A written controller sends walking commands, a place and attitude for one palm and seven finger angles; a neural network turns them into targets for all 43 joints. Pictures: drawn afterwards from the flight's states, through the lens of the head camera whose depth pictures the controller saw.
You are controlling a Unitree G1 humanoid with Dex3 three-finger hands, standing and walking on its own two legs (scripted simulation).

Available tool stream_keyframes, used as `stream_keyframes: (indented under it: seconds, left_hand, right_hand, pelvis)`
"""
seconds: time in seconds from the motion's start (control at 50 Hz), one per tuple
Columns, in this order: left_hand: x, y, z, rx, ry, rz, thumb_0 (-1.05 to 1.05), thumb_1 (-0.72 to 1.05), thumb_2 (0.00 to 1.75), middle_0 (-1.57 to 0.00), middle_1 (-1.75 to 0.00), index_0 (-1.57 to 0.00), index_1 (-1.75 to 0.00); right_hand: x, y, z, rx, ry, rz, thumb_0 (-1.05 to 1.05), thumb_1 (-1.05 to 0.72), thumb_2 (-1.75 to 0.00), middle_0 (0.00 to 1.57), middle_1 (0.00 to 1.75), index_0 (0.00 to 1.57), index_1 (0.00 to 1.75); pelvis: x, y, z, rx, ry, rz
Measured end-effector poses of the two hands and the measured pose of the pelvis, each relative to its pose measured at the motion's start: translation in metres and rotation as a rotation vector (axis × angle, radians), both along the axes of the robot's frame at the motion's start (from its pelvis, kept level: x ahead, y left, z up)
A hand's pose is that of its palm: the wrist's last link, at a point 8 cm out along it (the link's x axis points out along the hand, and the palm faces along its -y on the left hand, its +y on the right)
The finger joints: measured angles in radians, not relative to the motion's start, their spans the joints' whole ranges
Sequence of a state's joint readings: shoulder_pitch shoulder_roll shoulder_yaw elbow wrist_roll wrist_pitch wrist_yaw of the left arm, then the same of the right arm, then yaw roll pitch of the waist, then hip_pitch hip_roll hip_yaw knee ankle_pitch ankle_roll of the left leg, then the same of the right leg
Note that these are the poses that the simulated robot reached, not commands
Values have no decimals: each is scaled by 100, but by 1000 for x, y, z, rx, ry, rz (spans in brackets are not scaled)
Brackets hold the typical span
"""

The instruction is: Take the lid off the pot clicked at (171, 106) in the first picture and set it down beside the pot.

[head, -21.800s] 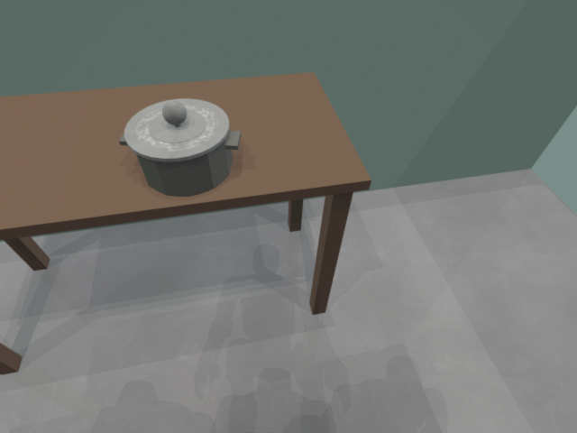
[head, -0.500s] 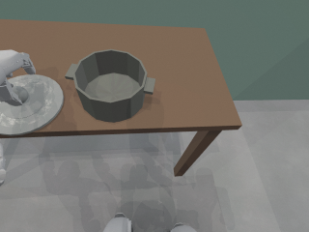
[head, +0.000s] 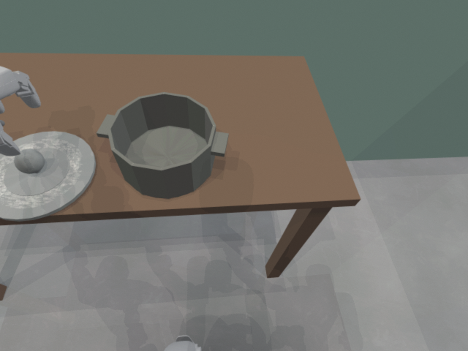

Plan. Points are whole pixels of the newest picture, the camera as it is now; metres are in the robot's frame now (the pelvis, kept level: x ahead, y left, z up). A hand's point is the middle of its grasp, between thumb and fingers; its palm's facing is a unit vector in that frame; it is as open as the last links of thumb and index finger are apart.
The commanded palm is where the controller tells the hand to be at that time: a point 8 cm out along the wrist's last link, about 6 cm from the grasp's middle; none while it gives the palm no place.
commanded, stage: raise the empty hand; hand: left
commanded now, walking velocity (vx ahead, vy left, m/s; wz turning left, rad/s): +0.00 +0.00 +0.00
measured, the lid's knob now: (29, 161) +0.47 +0.36 +0.01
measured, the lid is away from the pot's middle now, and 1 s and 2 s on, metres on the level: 0.25 0.25 0.25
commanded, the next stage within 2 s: draw the hand back to the body in 0.62 s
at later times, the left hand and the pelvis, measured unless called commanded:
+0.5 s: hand out of the picture +0.45 +0.35 +0.18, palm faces -0.36 -0.13 -0.93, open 11.1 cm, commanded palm +0.48 +0.34 +0.24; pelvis +0.00 +0.00 +0.01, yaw +1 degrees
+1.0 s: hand out of the picture +0.44 +0.34 +0.17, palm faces -0.35 -0.13 -0.93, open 11.1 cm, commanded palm +0.43 +0.34 +0.24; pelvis +0.00 +0.00 +0.01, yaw +1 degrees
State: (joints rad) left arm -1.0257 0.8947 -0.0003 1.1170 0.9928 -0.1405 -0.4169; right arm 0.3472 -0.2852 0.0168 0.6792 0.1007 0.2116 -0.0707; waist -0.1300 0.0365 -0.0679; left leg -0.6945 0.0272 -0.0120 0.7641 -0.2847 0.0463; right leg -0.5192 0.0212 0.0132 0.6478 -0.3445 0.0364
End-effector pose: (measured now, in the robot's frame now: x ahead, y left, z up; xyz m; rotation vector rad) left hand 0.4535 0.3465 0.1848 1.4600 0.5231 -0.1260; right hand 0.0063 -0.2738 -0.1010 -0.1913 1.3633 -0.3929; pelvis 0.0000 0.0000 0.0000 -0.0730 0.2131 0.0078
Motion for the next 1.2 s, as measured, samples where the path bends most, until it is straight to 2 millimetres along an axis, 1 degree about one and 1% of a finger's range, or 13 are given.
stream_keyframes:
  seconds: [0.28,0.48,0.6,0.8,0.92,1.04,1.2]
  left_hand:
    - [-3,-2,26,8,-4,18,0,-3,69,-38,-83,-38,-83]
    - [-1,0,49,15,-33,29,0,-3,69,-38,-83,-38,-83]
    - [-1,3,57,9,-31,53,0,-3,69,-38,-83,-38,-83]
    - [0,4,55,9,-24,44,0,-3,69,-38,-83,-38,-83]
    - [-4,0,50,9,-42,7,0,-3,69,-38,-83,-38,-83]
    - [-15,-1,44,7,-51,-1,0,-3,69,-38,-83,-38,-83]
    - [-38,0,41,12,-79,-7,0,-3,69,-38,-83,-38,-83]
  right_hand:
    - [20,-8,6,-7,-42,30,0,-90,-90,20,30,20,30]
    - [22,-7,7,4,-45,32,0,-90,-90,20,30,20,30]
    - [20,-4,7,18,-38,29,0,-90,-90,20,30,20,30]
    - [18,-1,8,27,-26,26,0,-90,-90,20,30,20,30]
    - [23,1,8,40,-34,26,0,-90,-90,20,30,20,30]
    - [38,5,8,58,-66,47,0,-90,-90,20,30,20,30]
    - [69,13,11,86,-141,100,0,-90,-90,20,30,20,30]
  pelvis:
    - [0,-5,5,4,-27,8]
    - [3,-4,8,5,-35,9]
    - [4,-3,9,7,-40,10]
    - [4,-1,10,8,-40,10]
    - [4,0,11,10,-47,10]
    - [2,1,12,13,-61,15]
    - [0,1,15,16,-86,29]
